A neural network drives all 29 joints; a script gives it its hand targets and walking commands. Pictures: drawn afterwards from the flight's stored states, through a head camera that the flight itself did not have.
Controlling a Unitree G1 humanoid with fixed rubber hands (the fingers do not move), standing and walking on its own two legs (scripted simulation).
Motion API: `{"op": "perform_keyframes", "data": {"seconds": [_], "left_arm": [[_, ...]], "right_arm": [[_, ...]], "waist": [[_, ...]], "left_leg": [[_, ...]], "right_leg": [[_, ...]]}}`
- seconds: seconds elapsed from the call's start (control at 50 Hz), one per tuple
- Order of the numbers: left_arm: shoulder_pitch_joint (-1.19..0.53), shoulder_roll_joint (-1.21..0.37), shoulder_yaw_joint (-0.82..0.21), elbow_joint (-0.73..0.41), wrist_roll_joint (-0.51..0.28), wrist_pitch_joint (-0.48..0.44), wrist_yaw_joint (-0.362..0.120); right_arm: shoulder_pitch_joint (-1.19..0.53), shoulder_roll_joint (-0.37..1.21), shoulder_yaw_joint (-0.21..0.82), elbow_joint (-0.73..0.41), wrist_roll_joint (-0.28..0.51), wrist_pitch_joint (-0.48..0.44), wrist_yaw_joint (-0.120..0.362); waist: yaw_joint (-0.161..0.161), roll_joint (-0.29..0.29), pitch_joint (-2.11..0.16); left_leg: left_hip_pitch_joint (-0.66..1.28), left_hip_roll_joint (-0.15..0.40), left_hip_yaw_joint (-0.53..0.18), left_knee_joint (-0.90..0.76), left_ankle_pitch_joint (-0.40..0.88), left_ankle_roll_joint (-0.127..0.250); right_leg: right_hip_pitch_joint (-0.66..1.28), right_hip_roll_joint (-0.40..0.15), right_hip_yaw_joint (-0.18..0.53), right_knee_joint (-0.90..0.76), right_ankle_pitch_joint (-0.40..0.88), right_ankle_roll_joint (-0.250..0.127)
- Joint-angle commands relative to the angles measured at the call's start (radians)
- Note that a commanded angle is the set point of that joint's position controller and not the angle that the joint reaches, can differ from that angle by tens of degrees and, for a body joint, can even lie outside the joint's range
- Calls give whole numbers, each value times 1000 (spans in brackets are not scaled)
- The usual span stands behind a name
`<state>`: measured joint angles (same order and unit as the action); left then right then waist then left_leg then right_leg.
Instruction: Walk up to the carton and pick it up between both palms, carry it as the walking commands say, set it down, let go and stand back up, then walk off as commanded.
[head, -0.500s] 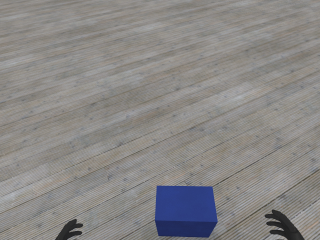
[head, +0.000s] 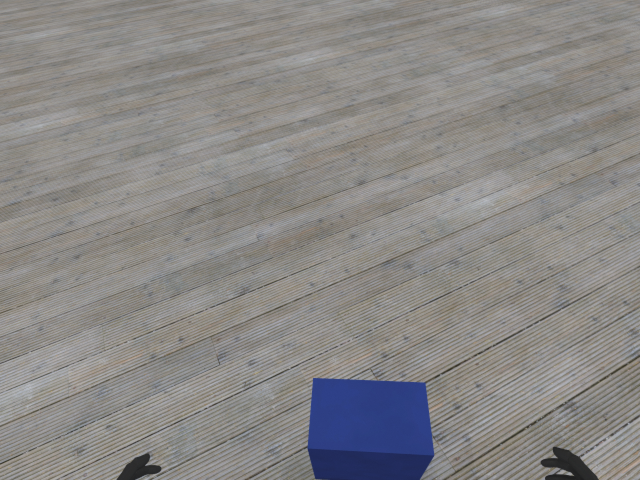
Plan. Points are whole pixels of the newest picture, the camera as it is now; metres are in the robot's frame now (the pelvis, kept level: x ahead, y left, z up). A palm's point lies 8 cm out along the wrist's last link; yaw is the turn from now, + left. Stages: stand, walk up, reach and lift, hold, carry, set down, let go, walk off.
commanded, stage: stand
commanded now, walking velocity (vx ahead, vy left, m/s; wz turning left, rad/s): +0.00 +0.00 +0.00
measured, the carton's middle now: (366, 433) +0.37 -0.06 -0.63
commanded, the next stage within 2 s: walk off in 1.12 s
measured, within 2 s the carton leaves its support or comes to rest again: neither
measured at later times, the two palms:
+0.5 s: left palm out of the picture +0.08 +0.31 -0.09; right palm out of the picture +0.07 -0.31 -0.10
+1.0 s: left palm out of the picture +0.07 +0.31 -0.09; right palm out of the picture +0.06 -0.31 -0.10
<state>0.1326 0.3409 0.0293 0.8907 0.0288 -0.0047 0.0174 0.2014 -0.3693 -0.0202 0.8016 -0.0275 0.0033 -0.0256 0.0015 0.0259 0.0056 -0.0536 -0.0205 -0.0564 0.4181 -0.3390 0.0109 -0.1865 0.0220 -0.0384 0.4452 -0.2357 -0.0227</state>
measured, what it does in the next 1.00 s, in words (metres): stands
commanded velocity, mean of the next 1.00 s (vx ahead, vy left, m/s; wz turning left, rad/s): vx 0.00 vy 0.00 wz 0.00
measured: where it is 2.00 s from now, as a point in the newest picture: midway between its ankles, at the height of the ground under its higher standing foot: outside the picture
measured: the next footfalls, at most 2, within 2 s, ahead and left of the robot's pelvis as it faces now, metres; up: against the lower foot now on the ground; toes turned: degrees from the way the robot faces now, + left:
right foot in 1.74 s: +0.02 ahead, -0.22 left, +0.00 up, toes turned -7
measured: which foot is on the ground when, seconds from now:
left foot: down 0.00-1.00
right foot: down 0.00-1.00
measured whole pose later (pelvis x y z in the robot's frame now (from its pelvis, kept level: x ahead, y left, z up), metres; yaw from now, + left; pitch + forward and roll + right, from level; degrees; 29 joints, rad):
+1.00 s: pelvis -0.03 +0.00 +0.01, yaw +0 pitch -3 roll +0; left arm 0.10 0.38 0.01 1.07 0.01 -0.01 0.01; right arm 0.16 -0.39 0.00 0.98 -0.02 -0.01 -0.02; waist 0.01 0.01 0.03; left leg -0.02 -0.02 -0.05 0.32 -0.26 0.01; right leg -0.16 0.02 -0.03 0.35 -0.15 -0.02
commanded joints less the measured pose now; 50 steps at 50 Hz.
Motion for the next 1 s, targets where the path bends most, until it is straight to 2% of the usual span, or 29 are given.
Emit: {"op": "perform_keyframes", "data": {"seconds": [0.0,0.4,0.98], "left_arm": [[-40,165,34,-32,-2,-12,3],[-64,197,25,77,-9,-15,-5],[-74,217,10,140,-16,-18,-6]], "right_arm": [[-20,-154,-33,-37,0,-15,-4],[-40,-176,-20,67,2,-24,1],[-65,-190,-12,142,9,-27,4]], "waist": [[1,-18,-40],[9,-20,5],[11,-21,-2]], "left_leg": [[-109,107,-76,-65,333,-16],[-119,117,-88,-136,193,-2],[-86,128,-88,-159,218,3]], "right_leg": [[134,-124,136,-45,315,-4],[123,-134,160,-120,177,-2],[122,-146,162,-134,218,-9]]}}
